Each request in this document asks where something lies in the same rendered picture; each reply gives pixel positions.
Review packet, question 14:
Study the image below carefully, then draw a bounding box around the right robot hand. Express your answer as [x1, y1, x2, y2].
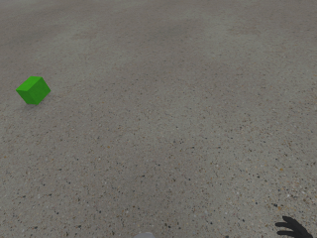
[274, 215, 313, 238]

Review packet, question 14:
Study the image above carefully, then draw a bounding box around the carton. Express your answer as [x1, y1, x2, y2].
[16, 76, 51, 105]

